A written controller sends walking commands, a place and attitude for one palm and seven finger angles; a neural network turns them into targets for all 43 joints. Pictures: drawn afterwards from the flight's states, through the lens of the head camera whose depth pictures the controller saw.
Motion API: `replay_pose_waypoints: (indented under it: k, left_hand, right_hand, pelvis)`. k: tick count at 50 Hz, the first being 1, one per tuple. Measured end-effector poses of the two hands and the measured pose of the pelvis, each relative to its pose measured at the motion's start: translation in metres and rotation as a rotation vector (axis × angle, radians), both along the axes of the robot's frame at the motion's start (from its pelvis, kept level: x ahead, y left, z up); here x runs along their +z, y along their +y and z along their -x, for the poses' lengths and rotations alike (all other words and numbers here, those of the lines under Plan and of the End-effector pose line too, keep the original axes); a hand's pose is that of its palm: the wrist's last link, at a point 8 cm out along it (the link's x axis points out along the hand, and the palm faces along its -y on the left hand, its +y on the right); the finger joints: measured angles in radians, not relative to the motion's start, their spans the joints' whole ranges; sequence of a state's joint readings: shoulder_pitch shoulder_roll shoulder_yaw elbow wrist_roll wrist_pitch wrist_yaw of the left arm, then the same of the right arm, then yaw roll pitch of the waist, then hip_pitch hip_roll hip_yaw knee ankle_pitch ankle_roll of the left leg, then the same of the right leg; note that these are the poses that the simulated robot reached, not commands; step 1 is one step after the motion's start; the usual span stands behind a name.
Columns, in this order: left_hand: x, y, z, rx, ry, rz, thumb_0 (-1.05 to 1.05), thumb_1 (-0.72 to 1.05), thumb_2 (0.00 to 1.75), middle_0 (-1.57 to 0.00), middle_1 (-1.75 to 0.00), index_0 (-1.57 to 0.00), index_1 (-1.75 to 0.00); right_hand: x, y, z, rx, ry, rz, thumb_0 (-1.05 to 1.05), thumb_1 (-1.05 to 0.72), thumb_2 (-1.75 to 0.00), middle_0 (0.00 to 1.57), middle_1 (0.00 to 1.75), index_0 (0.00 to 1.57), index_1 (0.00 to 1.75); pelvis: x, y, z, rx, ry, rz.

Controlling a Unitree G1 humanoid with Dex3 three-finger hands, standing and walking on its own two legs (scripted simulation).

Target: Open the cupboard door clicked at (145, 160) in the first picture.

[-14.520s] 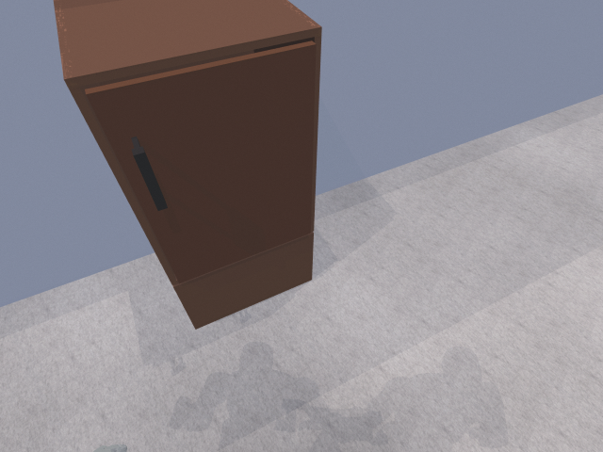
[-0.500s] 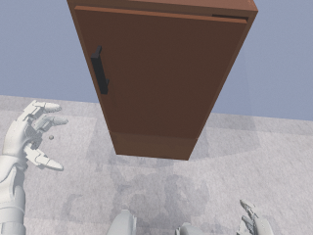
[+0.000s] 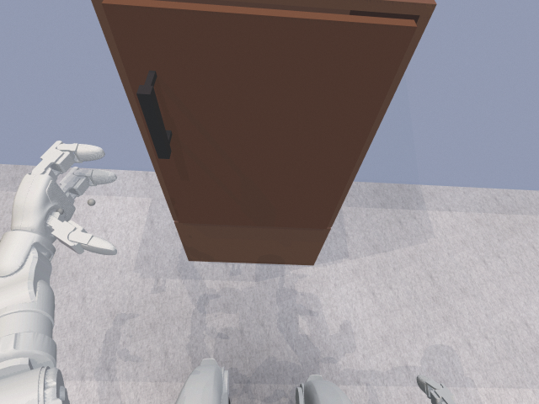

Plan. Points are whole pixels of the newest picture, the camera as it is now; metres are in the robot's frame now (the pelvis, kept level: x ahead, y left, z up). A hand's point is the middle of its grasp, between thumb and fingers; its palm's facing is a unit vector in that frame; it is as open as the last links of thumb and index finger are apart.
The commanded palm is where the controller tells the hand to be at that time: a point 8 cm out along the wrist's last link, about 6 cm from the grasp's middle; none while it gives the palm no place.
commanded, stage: move the hooked fingers beside the handle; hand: left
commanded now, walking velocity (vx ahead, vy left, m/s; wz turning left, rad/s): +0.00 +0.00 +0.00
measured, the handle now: (158, 117) +0.56 +0.20 +0.06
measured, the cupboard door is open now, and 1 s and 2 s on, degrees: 0 0 0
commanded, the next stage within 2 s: slide the fingers in behind the handle in 1.62 s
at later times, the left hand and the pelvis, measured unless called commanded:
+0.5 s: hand (110, 161) +0.46 +0.25 +0.06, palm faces -0.01 -1.00 -0.02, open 14.0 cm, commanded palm +0.45 +0.30 +0.06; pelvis +0.00 +0.00 -0.02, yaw -1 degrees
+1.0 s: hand (113, 141) +0.50 +0.26 +0.05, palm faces -0.01 -1.00 -0.01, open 14.0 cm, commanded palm +0.49 +0.30 +0.05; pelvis +0.00 +0.01 -0.03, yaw -3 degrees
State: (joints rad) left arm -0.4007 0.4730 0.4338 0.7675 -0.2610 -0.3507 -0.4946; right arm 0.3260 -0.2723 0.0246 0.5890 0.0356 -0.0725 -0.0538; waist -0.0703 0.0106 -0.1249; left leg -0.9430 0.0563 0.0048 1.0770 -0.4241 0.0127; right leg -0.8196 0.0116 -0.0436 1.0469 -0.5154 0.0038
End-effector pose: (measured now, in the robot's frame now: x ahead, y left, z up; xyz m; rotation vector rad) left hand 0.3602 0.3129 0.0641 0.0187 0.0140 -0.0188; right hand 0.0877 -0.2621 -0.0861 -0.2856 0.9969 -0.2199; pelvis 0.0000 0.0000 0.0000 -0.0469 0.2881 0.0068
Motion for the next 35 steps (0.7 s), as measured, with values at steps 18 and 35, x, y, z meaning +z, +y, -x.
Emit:
replay_pose_waypoints:
  k: [18, 35]
  left_hand:
    - [-0.003, -0.004, -0.060, 0.007, 0.006, -0.001, -0.01, -0.50, 0.30, -0.30, -1.20, -0.30, -1.20]
    - [-0.004, -0.001, -0.104, 0.009, 0.013, 0.006, -0.01, -0.50, 0.30, -0.30, -1.20, -0.30, -1.20]
  right_hand:
    - [-0.014, -0.006, 0.032, -0.051, 0.136, 0.016, 0.00, -0.90, -0.90, 0.20, 0.30, 0.21, 0.30]
    - [-0.020, -0.010, 0.078, -0.128, 0.294, 0.034, 0.00, -0.90, -0.90, 0.20, 0.30, 0.21, 0.30]
  pelvis:
    - [-0.011, 0.000, 0.002, -0.012, 0.052, 0.006]
    - [-0.020, 0.000, 0.001, -0.024, 0.106, 0.020]
